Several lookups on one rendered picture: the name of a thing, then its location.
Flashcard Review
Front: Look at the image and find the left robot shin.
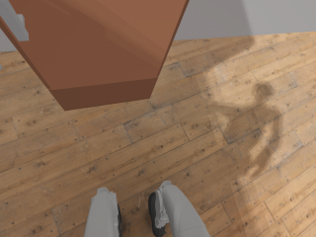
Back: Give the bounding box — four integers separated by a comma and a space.
91, 187, 119, 237

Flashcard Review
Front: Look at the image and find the robot right foot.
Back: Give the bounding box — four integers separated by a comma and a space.
148, 192, 165, 237

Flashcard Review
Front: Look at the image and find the handle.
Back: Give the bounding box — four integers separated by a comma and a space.
0, 0, 29, 41

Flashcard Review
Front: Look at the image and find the cupboard door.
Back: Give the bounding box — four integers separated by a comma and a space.
0, 0, 187, 90

